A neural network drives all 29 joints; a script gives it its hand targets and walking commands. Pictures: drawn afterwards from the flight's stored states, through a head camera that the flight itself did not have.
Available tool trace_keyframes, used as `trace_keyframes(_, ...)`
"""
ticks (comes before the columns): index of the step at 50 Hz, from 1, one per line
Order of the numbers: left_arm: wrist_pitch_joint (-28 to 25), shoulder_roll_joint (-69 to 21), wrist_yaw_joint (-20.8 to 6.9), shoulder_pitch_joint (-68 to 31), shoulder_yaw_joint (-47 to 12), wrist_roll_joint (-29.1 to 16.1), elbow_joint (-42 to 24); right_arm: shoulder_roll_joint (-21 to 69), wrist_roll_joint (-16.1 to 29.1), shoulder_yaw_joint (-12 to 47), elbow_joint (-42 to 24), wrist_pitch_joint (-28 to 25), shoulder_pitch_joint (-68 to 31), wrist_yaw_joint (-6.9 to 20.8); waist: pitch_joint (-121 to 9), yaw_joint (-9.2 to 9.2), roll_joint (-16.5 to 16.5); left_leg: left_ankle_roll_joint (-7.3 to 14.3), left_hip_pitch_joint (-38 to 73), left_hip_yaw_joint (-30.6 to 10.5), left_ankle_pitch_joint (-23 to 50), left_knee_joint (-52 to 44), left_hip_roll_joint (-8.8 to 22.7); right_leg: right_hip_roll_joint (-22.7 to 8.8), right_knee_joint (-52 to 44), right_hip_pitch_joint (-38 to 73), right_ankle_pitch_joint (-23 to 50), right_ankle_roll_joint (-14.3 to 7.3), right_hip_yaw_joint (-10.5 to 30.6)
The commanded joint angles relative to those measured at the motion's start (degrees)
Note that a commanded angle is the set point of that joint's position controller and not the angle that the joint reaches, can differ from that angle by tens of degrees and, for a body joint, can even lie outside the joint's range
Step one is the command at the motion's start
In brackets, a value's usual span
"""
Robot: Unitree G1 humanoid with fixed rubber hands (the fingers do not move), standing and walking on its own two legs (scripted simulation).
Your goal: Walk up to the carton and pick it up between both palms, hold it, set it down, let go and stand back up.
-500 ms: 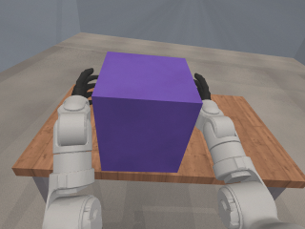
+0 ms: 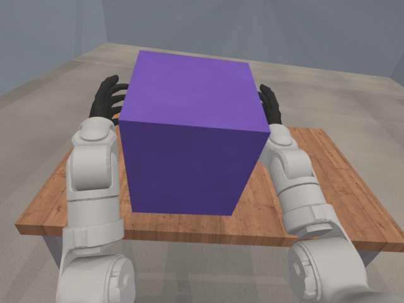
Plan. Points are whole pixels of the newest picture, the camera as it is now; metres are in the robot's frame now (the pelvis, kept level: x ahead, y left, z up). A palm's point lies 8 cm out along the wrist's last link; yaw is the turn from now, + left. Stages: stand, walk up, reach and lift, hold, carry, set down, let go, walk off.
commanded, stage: hold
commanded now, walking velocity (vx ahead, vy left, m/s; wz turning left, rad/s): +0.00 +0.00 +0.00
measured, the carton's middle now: (188, 139) +0.39 +0.01 +0.20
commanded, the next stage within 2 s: none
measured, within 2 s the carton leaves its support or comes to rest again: neither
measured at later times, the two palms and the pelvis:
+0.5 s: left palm (106, 134) +0.34 +0.16 +0.24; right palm (269, 138) +0.36 -0.14 +0.23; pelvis -0.01 +0.00 +0.00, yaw +0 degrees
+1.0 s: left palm (103, 121) +0.35 +0.16 +0.26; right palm (268, 126) +0.37 -0.14 +0.25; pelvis +0.00 +0.00 +0.00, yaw +0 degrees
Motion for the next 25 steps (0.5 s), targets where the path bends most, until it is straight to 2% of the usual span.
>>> trace_keyframes(1, 0.6, -25.0, -9.7, -27.7, -17.6, -3.6, 1.3, 26.7, 6.0, 16.2, -12.4, 0.5, -40.7, 7.2, -11.3, -2.92, 3.4, 1.8, 13.3, 1.9, 0.8, -5.8, -0.9, -1.7, -7.8, -3.2, 6.1, 4.8, -3.1)
trace_keyframes(3, -1.0, -27.9, -9.5, -31.6, -21.7, -6.7, -3.7, 28.9, 7.9, 18.0, -17.4, -0.7, -43.0, 7.0, -16.6, -3.35, 4.3, 0.8, 14.3, 1.5, 5.5, -4.2, -0.9, -1.3, -6.7, -2.3, 11.0, 4.9, -3.4)
trace_keyframes(6, -3.5, -32.5, -7.4, -36.3, -28.9, -12.3, -10.8, 32.3, 11.2, 22.9, -27.7, -2.7, -47.3, 6.3, -29.1, -3.42, 6.2, -1.1, 19.3, 0.3, 17.1, -0.1, -1.0, -0.5, -4.4, -0.9, 22.3, 5.6, -3.5)
trace_keyframes(8, -3.9, -32.9, -6.3, -34.8, -30.6, -13.3, -12.4, 32.8, 12.3, 25.5, -31.4, -2.8, -47.0, 5.6, -32.5, -3.05, 6.3, -1.6, 22.1, -0.4, 22.0, 1.8, -1.1, -0.3, -3.8, -0.7, 27.4, 6.2, -3.5)
trace_keyframes(9, -3.6, -32.2, -6.1, -32.9, -30.0, -12.6, -11.6, 32.2, 12.3, 25.9, -31.3, -2.5, -45.8, 5.4, -31.4, -2.70, 6.1, -1.5, 22.2, -0.5, 21.9, 1.8, -1.2, -0.4, -3.8, -0.7, 28.0, 6.3, -3.4)
trace_keyframes(11, -1.8, -29.3, -6.7, -27.7, -26.0, -9.1, -7.7, 29.8, 11.1, 24.8, -27.5, -1.0, -42.4, 5.2, -24.8, -1.95, 5.2, -0.6, 20.3, 0.0, 17.2, 0.2, -1.5, -0.8, -4.6, -0.7, 25.7, 6.3, -3.1)
trace_keyframes(14, 1.2, -24.8, -9.2, -23.0, -17.7, -3.0, 0.0, 25.8, 7.3, 19.6, -17.1, 1.3, -39.2, 5.8, -11.9, -1.67, 3.5, 1.4, 15.5, 1.3, 5.0, -4.3, -1.5, -1.7, -7.0, -2.4, 14.5, 5.7, -3.1)
trace_keyframes(16, 1.9, -24.4, -10.7, -24.1, -16.0, -2.0, 0.7, 25.3, 6.0, 17.4, -14.0, 2.0, -39.3, 6.5, -8.9, -2.01, 2.9, 2.1, 13.7, 1.8, 0.7, -6.2, -1.1, -1.8, -7.8, -2.8, 8.5, 5.1, -3.2)
trace_keyframes(19, -0.3, -27.0, -10.7, -31.1, -19.6, -5.0, -3.3, 27.8, 6.7, 17.0, -17.0, 0.2, -43.1, 7.3, -13.5, -2.48, 3.6, 1.5, 12.7, 2.0, 1.4, -5.6, -0.6, -1.4, -7.1, -3.3, 6.1, 4.5, -3.4)
trace_keyframes(22, -3.9, -32.2, -8.1, -39.5, -26.7, -10.8, -8.0, 32.1, 8.5, 19.7, -23.5, -2.7, -49.5, 7.9, -23.7, -2.55, 5.8, 0.0, 15.0, 1.0, 6.8, -3.2, -0.4, -0.7, -5.6, -4.1, 10.0, 4.4, -3.8)
trace_keyframes(25, -5.2, -33.3, -5.9, -39.9, -28.6, -12.4, -6.8, 33.4, 8.5, 20.9, -24.8, -3.9, -50.7, 8.1, -27.4, -2.05, 6.1, -0.2, 17.5, 0.4, 7.7, -2.1, -0.2, -0.9, -5.7, -6.1, 10.2, 4.6, -3.6)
